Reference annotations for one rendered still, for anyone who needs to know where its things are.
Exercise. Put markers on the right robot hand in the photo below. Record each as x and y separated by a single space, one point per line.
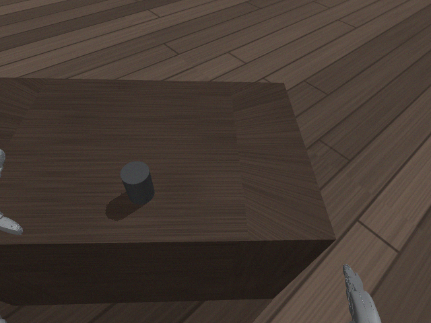
361 305

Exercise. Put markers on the left robot hand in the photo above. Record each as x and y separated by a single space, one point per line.
6 224

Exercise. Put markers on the can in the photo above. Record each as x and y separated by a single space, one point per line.
138 183

